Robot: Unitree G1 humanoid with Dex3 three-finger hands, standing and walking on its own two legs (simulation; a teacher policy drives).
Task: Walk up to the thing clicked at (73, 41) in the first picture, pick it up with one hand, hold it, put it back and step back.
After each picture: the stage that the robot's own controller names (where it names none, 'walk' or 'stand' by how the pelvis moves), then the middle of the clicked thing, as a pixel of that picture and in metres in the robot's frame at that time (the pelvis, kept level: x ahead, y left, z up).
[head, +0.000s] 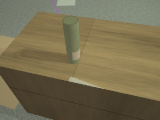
stand; (72, 42) +0.62 +0.07 -0.02
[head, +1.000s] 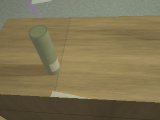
stand; (47, 53) +0.51 +0.19 -0.01
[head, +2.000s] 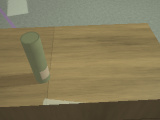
stand; (37, 60) +0.49 +0.22 -0.01
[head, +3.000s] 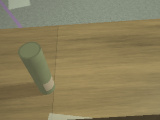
stand; (40, 71) +0.41 +0.18 +0.00
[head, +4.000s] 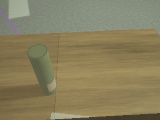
stand; (44, 72) +0.44 +0.18 -0.02
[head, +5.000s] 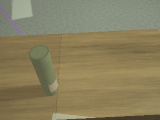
stand; (46, 73) +0.44 +0.18 -0.02
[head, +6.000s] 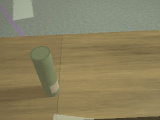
stand; (47, 74) +0.43 +0.17 -0.02
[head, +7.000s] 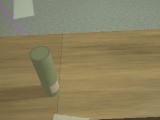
stand; (47, 74) +0.43 +0.17 -0.02
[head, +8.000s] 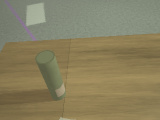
rise first; (52, 78) +0.42 +0.18 -0.02
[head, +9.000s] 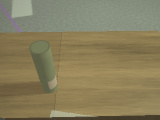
go down; (45, 69) +0.45 +0.17 +0.00
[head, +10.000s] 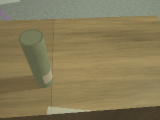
go down; (39, 62) +0.43 +0.17 +0.03
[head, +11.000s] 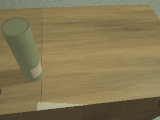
close in; (26, 55) +0.44 +0.17 +0.05
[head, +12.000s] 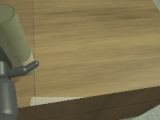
close; (16, 46) +0.45 +0.18 +0.08
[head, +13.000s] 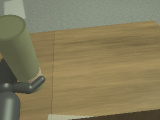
lift; (23, 62) +0.34 +0.17 +0.19
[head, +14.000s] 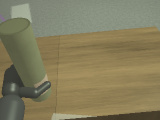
lift; (30, 66) +0.33 +0.16 +0.18
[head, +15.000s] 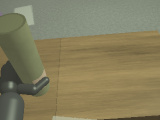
hold; (27, 62) +0.32 +0.17 +0.20
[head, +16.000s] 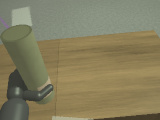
hold; (33, 70) +0.33 +0.16 +0.16
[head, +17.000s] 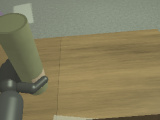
crouch; (26, 61) +0.33 +0.17 +0.19
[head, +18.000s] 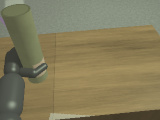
crouch; (29, 49) +0.40 +0.17 +0.16
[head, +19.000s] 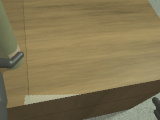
lower; (1, 38) +0.47 +0.20 +0.08
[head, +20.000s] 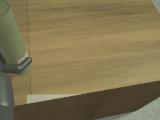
lower; (10, 44) +0.46 +0.18 +0.08
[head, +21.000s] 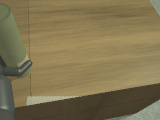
lower; (11, 47) +0.45 +0.18 +0.08
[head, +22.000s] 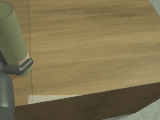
lower; (12, 45) +0.45 +0.18 +0.08
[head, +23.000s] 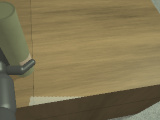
loosen; (14, 46) +0.45 +0.18 +0.08
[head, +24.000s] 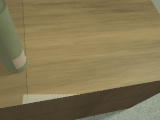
rise; (6, 42) +0.45 +0.18 +0.08
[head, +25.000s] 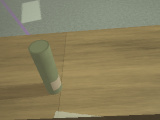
sink last; (47, 70) +0.43 +0.18 +0.03
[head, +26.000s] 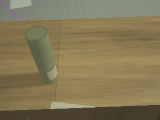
stand; (44, 59) +0.44 +0.17 +0.04
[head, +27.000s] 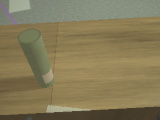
stand; (39, 62) +0.44 +0.19 +0.05
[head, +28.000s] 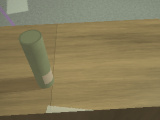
stand; (39, 62) +0.44 +0.18 +0.05
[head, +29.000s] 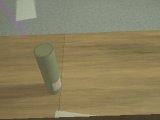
stand; (49, 71) +0.44 +0.17 -0.01
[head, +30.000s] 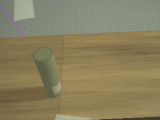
stand; (49, 75) +0.43 +0.16 -0.02
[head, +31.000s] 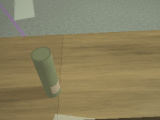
stand; (48, 75) +0.43 +0.17 -0.02
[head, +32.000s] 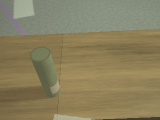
walk; (47, 75) +0.42 +0.17 -0.02
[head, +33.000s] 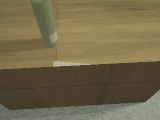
walk; (46, 23) +0.60 +0.19 +0.00
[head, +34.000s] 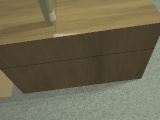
walk; (46, 4) +0.86 +0.26 -0.01
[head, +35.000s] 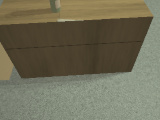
stand; out of the picture +1.05 +0.21 +0.00
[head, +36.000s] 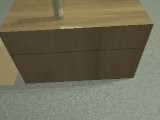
stand; (56, 2) +1.06 +0.19 -0.02
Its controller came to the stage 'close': yes
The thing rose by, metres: 0.21
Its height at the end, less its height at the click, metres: +0.00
